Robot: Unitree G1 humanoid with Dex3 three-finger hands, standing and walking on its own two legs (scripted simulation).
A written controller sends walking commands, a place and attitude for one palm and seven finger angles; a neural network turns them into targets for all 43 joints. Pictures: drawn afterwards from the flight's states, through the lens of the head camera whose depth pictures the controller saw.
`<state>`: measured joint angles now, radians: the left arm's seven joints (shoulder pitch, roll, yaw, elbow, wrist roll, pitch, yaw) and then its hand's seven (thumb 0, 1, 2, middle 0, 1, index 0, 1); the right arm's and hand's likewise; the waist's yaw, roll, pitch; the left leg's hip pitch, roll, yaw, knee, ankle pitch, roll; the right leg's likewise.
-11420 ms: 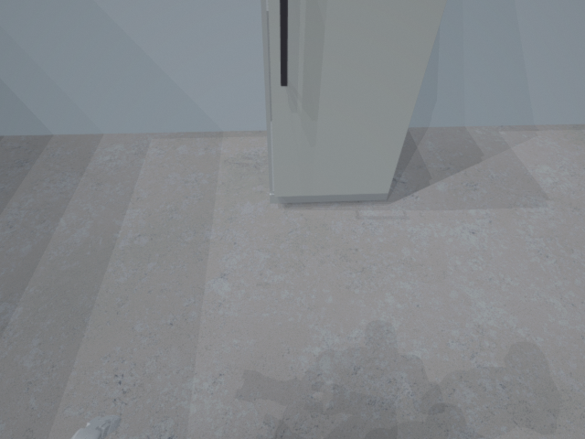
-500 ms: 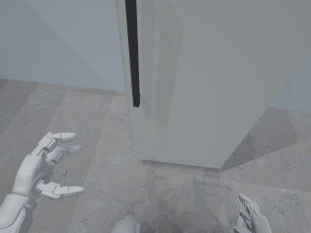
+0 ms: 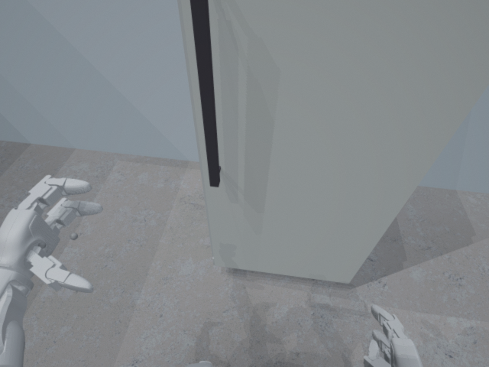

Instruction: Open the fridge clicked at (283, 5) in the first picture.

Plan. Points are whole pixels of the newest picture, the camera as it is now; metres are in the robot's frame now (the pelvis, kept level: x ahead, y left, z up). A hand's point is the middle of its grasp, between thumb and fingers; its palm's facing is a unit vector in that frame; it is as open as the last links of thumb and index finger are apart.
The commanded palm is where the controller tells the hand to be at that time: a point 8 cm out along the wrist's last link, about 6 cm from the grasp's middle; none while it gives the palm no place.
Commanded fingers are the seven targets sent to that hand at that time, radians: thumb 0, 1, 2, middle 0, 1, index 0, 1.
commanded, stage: raise the hand to about handle height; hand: left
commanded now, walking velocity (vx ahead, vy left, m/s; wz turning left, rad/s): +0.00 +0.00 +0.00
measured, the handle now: (210, 99) +0.56 +0.12 +0.15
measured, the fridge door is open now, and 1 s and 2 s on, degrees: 0 0 0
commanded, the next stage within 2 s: move the hooked fingers beside the handle in 0.54 s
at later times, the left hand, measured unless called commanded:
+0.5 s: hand (84, 232) +0.27 +0.26 +0.10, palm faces +0.00 -1.00 -0.03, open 14.0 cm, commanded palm +0.25 +0.31 +0.11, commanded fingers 0.00 -0.50 0.30 -0.30 -1.20 -0.30 -1.20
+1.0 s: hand (111, 205) +0.32 +0.24 +0.10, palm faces -0.06 -1.00 +0.00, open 14.0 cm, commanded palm +0.30 +0.30 +0.10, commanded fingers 0.00 -0.50 0.30 -0.30 -1.20 -0.30 -1.20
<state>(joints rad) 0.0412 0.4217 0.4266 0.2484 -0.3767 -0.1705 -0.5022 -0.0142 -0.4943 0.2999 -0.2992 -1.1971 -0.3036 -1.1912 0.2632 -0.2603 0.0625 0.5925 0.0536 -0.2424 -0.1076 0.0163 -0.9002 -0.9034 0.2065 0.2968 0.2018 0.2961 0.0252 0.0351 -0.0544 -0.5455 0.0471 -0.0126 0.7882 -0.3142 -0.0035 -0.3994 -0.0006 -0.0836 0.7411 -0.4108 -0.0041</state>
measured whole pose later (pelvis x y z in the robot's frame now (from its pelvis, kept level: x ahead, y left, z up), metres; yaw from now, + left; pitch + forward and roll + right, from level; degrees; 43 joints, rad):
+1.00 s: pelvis +0.00 +0.00 +0.00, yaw -1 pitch +5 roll -2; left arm -0.20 0.40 0.37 0.47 -0.32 -0.17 -0.49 -0.02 -0.50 0.30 -0.30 -1.20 -0.30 -1.20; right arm 0.27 -0.26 0.05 0.61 0.05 -0.22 -0.11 0.02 -0.90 -0.90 0.21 0.30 0.20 0.30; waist 0.00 0.02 -0.04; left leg -0.54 0.04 0.01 0.75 -0.29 0.00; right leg -0.41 -0.01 -0.06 0.72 -0.39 0.00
